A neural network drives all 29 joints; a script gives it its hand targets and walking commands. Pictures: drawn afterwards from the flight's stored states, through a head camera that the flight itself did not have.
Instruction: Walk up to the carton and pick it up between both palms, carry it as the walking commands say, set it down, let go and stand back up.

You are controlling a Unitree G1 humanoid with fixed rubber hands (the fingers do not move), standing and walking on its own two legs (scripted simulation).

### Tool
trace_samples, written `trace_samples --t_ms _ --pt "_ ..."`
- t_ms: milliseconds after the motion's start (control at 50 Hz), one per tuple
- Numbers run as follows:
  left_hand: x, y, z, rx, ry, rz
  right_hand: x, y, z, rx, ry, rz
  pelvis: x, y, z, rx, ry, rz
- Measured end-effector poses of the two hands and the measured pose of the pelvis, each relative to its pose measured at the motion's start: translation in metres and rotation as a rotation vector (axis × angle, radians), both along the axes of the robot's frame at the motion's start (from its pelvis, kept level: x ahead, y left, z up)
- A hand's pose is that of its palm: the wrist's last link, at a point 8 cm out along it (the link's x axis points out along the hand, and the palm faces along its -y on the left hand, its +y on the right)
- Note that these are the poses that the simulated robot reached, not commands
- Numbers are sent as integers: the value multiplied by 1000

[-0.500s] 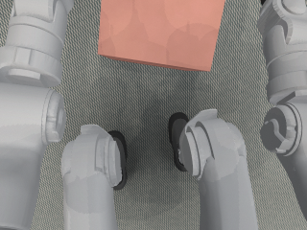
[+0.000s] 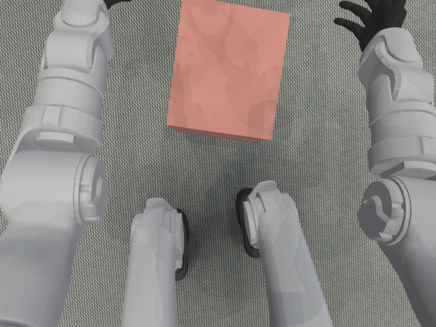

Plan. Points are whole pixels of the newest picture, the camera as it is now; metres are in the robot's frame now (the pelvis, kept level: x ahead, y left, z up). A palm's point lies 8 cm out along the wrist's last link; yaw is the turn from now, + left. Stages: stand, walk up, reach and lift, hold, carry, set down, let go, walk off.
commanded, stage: set down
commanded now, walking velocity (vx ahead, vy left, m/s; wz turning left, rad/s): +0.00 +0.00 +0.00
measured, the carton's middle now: (224, 82) +0.54 -0.08 -0.38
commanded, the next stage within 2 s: let go in 0.62 s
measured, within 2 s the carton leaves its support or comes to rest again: neither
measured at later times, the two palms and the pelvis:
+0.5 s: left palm out of the picture +0.59 +0.11 +0.08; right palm out of the picture +0.50 -0.27 +0.07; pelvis +0.02 +0.00 +0.15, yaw +0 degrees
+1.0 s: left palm out of the picture +0.50 +0.13 +0.12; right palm out of the picture +0.44 -0.27 +0.12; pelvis +0.06 -0.01 +0.22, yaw +1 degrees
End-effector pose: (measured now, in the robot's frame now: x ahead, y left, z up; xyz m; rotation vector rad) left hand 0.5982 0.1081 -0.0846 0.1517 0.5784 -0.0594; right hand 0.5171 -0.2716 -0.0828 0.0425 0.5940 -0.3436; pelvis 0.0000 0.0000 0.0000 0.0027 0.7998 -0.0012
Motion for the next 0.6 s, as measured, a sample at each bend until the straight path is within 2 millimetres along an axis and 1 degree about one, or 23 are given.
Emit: trace_samples --t_ms 160,260,340,520,600 --pt "-1 -2 51 -2 19 -12 -9 -7 47 13 23 -12 6 0 48 2 20 -1" --pt "4 -7 91 -7 2 -19 -12 -13 83 14 8 -21 10 0 76 5 23 -7" --pt "5 -6 121 -3 0 -20 -11 -13 111 17 -5 -16 14 -1 99 8 19 -11" --pt "-5 3 169 -1 17 -22 -14 -1 159 18 10 1 22 -4 152 5 -17 -6" --pt "-8 6 184 -2 30 -21 -17 1 176 15 24 -2 26 -5 173 0 -33 5"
